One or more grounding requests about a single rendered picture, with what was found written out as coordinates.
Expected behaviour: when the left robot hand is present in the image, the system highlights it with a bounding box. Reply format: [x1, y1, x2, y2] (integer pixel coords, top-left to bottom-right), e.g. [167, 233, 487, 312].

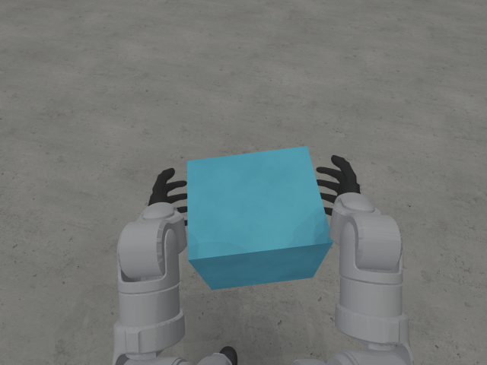
[148, 168, 187, 226]

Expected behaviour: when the left robot foot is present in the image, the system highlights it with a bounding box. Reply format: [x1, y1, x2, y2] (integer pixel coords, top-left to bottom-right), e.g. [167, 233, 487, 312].
[219, 346, 237, 365]

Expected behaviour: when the left robot forearm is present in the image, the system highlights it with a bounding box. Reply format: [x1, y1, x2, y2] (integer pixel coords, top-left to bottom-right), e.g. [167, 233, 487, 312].
[112, 202, 187, 365]

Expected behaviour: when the right robot hand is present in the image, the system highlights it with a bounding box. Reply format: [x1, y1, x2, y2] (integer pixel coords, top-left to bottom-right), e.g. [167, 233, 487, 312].
[316, 155, 361, 216]

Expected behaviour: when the carton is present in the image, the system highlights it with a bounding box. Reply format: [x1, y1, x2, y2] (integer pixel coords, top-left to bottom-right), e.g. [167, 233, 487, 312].
[187, 146, 333, 290]

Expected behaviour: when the right robot forearm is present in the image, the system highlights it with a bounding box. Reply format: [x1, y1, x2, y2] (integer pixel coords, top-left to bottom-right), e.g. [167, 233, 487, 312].
[329, 192, 415, 365]

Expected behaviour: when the robot right upper arm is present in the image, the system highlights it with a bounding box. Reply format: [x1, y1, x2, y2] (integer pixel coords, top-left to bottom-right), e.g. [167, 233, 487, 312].
[326, 349, 406, 365]

